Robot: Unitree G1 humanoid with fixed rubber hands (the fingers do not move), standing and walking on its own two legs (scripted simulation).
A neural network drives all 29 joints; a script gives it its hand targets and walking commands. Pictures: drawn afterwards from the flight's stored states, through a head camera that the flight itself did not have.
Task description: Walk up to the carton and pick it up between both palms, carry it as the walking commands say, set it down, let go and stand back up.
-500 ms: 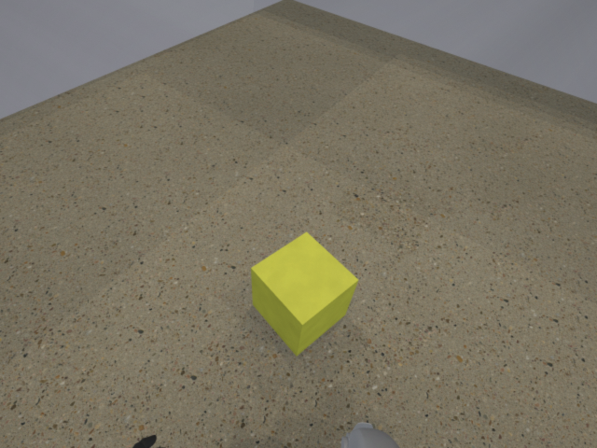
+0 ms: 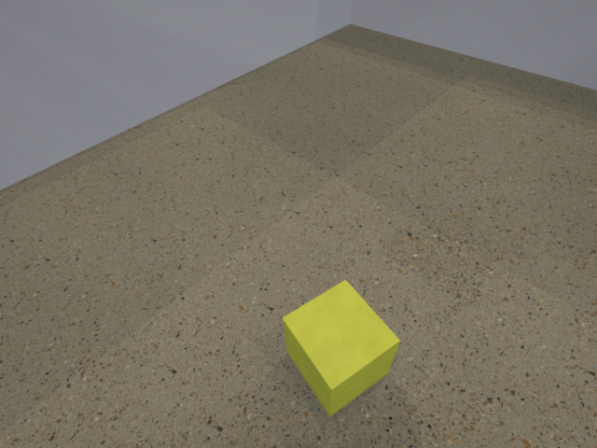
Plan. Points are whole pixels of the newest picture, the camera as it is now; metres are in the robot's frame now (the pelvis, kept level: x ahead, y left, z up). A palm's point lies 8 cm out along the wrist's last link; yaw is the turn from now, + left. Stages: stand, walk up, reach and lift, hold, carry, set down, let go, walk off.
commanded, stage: walk up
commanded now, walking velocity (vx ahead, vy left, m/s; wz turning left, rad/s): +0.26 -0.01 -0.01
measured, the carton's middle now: (337, 347) +0.56 -0.04 -0.66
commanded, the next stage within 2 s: none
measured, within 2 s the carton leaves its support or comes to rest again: neither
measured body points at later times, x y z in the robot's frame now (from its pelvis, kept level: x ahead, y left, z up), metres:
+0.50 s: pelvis +0.04 +0.02 +0.00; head +0.07 +0.04 +0.44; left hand +0.12 +0.26 -0.17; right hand +0.02 -0.24 -0.14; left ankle +0.07 +0.14 -0.75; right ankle +0.04 -0.14 -0.71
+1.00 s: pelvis +0.03 -0.02 -0.01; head +0.05 -0.02 +0.44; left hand +0.08 +0.22 -0.17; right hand +0.02 -0.25 -0.17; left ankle +0.05 +0.11 -0.75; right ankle +0.05 -0.14 -0.75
